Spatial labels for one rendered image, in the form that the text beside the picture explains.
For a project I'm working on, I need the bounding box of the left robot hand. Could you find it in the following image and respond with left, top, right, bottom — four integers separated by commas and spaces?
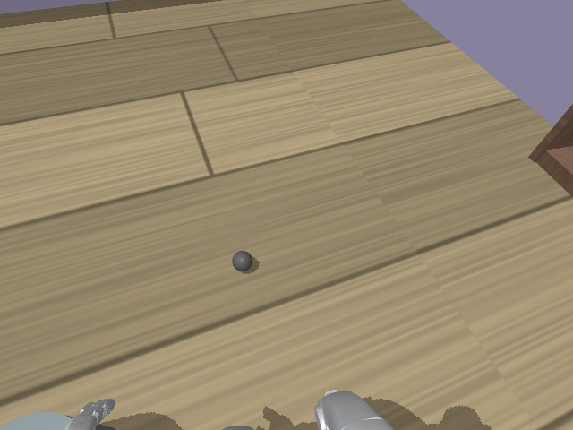
64, 399, 115, 430

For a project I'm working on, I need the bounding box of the bookshelf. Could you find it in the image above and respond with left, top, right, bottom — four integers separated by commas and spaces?
528, 104, 573, 197

